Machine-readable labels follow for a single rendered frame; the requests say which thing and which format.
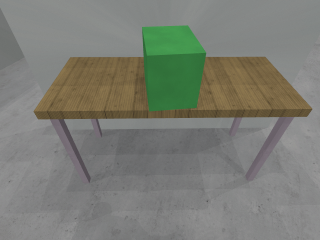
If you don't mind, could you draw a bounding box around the table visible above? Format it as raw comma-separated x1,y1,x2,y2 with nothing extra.
33,57,312,184

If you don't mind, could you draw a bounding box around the carton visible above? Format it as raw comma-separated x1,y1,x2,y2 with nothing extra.
142,25,206,112

